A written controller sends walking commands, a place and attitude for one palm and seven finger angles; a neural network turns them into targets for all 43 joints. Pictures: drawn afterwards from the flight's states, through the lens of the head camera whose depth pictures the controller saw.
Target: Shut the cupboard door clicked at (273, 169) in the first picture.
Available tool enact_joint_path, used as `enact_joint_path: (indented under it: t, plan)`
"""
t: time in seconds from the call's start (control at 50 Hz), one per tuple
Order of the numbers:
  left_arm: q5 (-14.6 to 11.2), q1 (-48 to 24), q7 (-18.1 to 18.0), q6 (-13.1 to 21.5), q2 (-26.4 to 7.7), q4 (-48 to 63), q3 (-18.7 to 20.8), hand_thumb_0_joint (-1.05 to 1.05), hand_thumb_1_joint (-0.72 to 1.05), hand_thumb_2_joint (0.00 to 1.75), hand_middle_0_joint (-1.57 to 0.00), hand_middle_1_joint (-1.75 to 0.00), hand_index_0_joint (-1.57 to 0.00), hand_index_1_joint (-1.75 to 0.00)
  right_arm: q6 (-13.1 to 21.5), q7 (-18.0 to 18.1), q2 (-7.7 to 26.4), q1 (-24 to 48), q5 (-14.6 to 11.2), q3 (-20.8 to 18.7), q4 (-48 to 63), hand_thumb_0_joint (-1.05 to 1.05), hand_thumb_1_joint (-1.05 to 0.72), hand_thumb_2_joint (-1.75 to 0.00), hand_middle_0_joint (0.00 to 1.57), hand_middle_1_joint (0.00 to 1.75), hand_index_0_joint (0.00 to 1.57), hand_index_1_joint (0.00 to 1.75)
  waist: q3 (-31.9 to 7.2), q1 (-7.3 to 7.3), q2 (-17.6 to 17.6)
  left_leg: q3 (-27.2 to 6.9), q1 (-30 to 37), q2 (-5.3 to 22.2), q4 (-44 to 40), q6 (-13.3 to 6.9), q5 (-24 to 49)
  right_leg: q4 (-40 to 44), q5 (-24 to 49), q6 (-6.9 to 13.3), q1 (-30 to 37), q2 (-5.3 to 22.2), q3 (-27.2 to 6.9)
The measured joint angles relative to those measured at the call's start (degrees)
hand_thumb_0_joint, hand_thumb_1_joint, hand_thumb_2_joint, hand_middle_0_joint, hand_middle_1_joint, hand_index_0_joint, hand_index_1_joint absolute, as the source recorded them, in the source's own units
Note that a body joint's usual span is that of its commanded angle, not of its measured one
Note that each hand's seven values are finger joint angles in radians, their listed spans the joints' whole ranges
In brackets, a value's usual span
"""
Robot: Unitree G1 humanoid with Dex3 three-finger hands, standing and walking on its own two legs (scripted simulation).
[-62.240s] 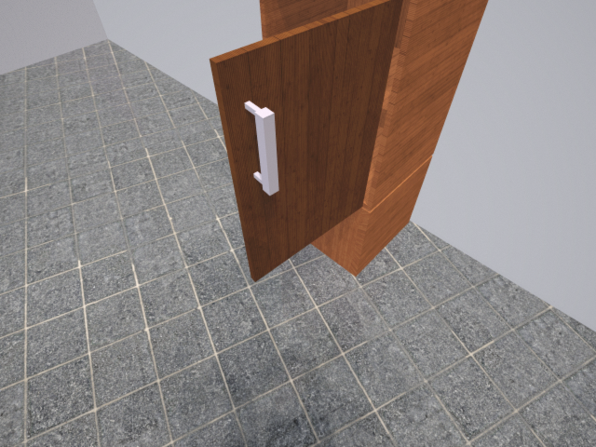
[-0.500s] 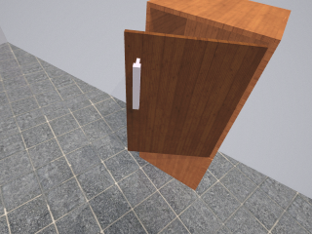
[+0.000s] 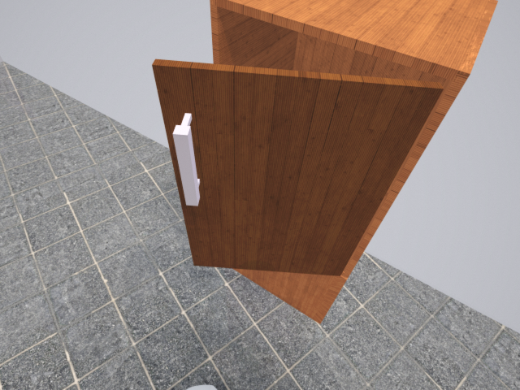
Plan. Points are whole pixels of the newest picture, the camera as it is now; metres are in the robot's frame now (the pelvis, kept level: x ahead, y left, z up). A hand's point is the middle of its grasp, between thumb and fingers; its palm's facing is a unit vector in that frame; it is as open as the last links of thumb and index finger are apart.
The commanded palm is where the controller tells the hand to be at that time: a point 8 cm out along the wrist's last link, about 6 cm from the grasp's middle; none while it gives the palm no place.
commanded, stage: come to a stop and stand still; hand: left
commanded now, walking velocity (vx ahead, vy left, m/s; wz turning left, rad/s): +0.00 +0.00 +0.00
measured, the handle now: (190, 161) +0.46 +0.15 +0.09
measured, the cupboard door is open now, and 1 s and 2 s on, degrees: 30 30 30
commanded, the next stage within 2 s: look again from close up in 1.00 s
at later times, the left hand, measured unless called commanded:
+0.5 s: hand out of the picture +0.05 +0.16 -0.17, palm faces +0.01 -0.97 -0.26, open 7.4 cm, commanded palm none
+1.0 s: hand out of the picture -0.01 +0.12 -0.17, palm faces +0.02 -0.99 -0.16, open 7.3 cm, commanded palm none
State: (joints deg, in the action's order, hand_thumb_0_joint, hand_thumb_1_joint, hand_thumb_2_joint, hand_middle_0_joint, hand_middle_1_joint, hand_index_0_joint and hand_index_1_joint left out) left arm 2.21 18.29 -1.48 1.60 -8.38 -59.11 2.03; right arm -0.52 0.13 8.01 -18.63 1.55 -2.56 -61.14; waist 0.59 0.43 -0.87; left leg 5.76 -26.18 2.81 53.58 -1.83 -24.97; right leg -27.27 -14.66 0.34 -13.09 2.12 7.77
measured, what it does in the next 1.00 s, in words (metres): steps on the spot: left foot, then right foot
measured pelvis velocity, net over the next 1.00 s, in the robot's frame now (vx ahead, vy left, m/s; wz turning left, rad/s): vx -0.02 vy -0.05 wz -0.03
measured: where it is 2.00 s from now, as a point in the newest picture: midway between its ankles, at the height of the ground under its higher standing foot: outside the picture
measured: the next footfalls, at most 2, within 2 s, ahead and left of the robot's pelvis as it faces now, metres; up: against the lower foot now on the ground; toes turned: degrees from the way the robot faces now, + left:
left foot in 0.08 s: +0.10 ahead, +0.08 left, +0.00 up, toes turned +7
right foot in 0.46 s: +0.05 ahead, -0.16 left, +0.00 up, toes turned -6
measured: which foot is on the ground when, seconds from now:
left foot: up 0.00-0.06, down 0.08-0.48, up 0.50-0.70, down 0.72-1.00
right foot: down 0.00-0.08, up 0.10-0.44, down 0.46-1.00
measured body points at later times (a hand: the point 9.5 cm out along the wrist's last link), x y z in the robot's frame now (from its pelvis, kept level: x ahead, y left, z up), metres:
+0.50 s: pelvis +0.02 -0.04 -0.01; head +0.05 -0.05 +0.44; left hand +0.05 +0.21 -0.15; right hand +0.08 -0.27 -0.16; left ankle +0.06 +0.07 -0.73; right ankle +0.01 -0.16 -0.74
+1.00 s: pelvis -0.02 -0.05 +0.01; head -0.02 -0.04 +0.46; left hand -0.01 +0.17 -0.16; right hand -0.02 -0.27 -0.15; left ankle -0.01 +0.05 -0.74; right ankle +0.01 -0.16 -0.74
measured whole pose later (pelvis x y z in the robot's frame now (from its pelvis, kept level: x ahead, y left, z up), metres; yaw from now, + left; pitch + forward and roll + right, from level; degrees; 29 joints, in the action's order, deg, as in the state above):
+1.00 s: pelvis -0.02 -0.05 +0.01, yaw -1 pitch -2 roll +0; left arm 1.0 16.4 -1.0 -0.6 -9.1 -62.9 0.2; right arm -0.6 1.7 7.4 -16.5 0.9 0.1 -64.2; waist 1.2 -1.1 -1.5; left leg 3.6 -9.5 -0.3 23.2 -1.4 -12.1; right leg -23.1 -10.2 0.8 -11.3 1.1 4.7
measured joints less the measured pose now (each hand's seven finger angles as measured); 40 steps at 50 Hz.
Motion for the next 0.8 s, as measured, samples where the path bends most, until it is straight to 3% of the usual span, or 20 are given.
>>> enact_joint_path:
  t: [0.06, 0.08, 0.14, 0.22, 0.38, 0.46, 0.56, 0.62, 0.7, 0.74, 0.8]
  plan:
    - [-0.3, 1.6, 0.2, -0.7, 1.1, -1.3, -0.7, 0.00, 0.91, 0.89, -0.20, -0.30, -0.20, -0.30, 1.5, 0.6, 0.0, 2.0, 0.1, 0.3, 2.0, 0.00, -0.92, -0.90, 0.20, 0.30, 0.20, 0.30, 0.2, -0.34, -1.0, 1.6, 4.2, -0.4, -14.0, 0.8, 7.1, -2.3, -2.3, -0.5, 0.5, -0.5, -0.2]
    - [-0.5, 2.3, 0.3, -0.9, 1.6, -1.5, -1.0, 0.00, 0.91, 0.89, -0.20, -0.30, -0.20, -0.30, 2.3, 0.8, 0.5, 2.3, 0.0, 0.3, 2.5, 0.01, -0.92, -0.90, 0.20, 0.30, 0.20, 0.30, 0.2, -0.43, -0.4, 1.2, 6.0, -0.1, -18.0, -0.2, 10.1, -4.4, -3.9, -0.8, 0.1, -1.2, -0.1]
    - [-1.0, 2.1, 0.4, -2.6, 1.7, -2.9, -1.3, 0.00, 0.91, 0.89, -0.20, -0.30, -0.20, -0.30, 2.6, 1.9, -0.5, 4.1, -0.1, 1.2, 2.4, 0.00, -0.93, -0.90, 0.20, 0.30, 0.20, 0.30, 0.8, -1.07, -3.2, 2.7, 7.3, -1.3, -16.8, -3.1, 7.5, -12.7, -11.1, -0.7, -2.2, -0.1, -2.7]
    - [-0.9, 0.0, 0.5, -3.5, 2.1, -3.0, -1.3, 0.00, 0.91, 0.89, -0.20, -0.30, -0.20, -0.30, 2.3, 3.4, -0.5, 6.2, -0.4, 1.5, 2.3, 0.00, -0.95, -0.90, 0.20, 0.30, 0.20, 0.30, 1.9, -1.47, -2.9, 2.8, 10.1, -2.0, -21.5, -2.9, 9.0, -18.4, -12.2, -1.3, -4.8, 0.5, -4.0]
    - [-0.6, -3.5, -0.2, -4.4, -0.8, 0.4, 0.2, 0.01, 0.91, 0.89, -0.20, -0.30, -0.20, -0.30, 0.6, 2.8, 0.6, 9.9, -0.3, 0.4, 4.1, 0.00, -0.94, -0.90, 0.21, 0.30, 0.21, 0.30, 4.8, -1.42, 0.2, 2.3, 10.4, -0.6, -25.3, -1.5, 12.3, -16.6, -9.4, -1.7, -6.1, 0.6, -4.5]
    - [-0.5, -4.2, -0.3, -3.5, -2.1, 2.1, 0.6, 0.00, 0.91, 0.89, -0.20, -0.30, -0.20, -0.30, -0.3, 2.1, 1.1, 9.6, -0.4, -0.1, 4.4, 0.00, -0.92, -0.90, 0.20, 0.30, 0.21, 0.30, 4.4, -1.55, 1.0, 2.3, 8.3, -0.3, -22.4, 0.0, 11.7, -6.6, -1.5, -1.6, -2.0, 0.9, -4.1]
    - [-0.1, -4.2, -0.3, -2.5, -1.2, 2.4, -0.4, 0.00, 0.91, 0.89, -0.20, -0.30, -0.19, -0.30, -2.4, 1.5, 1.8, 8.8, -0.9, -0.9, 3.8, 0.00, -0.92, -0.90, 0.20, 0.30, 0.20, 0.30, 3.1, -0.90, 2.7, -1.5, 4.5, -1.3, -11.7, 1.6, 0.0, -5.9, -3.5, 0.3, -2.0, 0.1, -3.2]
    - [-0.1, -4.2, -0.2, -2.3, -0.5, 2.4, -0.9, 0.00, 0.91, 0.89, -0.20, -0.30, -0.20, -0.30, -2.5, 1.3, 1.6, 8.0, -0.9, -0.6, 2.9, 0.00, -0.92, -0.90, 0.20, 0.30, 0.20, 0.30, 2.4, -0.78, 1.9, -2.4, 4.8, -2.1, -7.7, 2.3, -1.2, -4.7, -2.2, 0.9, -1.9, -0.2, -3.2]
    - [-0.5, -4.1, -0.3, -2.2, -1.1, 1.9, -0.8, 0.01, 0.93, 0.89, -0.20, -0.30, -0.20, -0.30, -1.6, 1.2, 1.0, 6.3, -1.1, 0.1, 1.8, 0.00, -0.93, -0.90, 0.20, 0.30, 0.20, 0.30, 1.5, -0.73, 0.5, -2.5, 11.1, -2.2, -18.6, 2.9, 4.6, -4.6, -1.6, 1.1, -2.3, -1.2, -2.9]
    - [-1.0, -4.6, -0.2, -2.4, -1.6, 1.1, -0.7, 0.01, 0.94, 0.89, -0.20, -0.30, -0.20, -0.30, -0.8, 1.5, 0.5, 5.7, -0.9, 0.5, 0.6, 0.00, -0.92, -0.90, 0.20, 0.30, 0.20, 0.30, 1.7, -0.70, -0.6, -2.6, 13.2, -2.4, -22.6, 1.8, 8.6, -5.2, -1.7, 1.0, -2.3, -1.2, -2.7]
    - [-1.2, -4.8, -0.2, -2.7, -2.1, 0.0, -0.7, 0.01, 0.94, 0.89, -0.20, -0.30, -0.20, -0.30, -0.4, 1.7, -0.1, 4.6, -0.7, 1.4, -1.0, 0.00, -0.93, -0.90, 0.20, 0.30, 0.20, 0.30, 1.4, -1.51, -1.8, -2.1, 14.7, -2.4, -24.6, 0.7, 9.0, -1.7, 0.4, 0.6, -0.3, -1.4, -3.2]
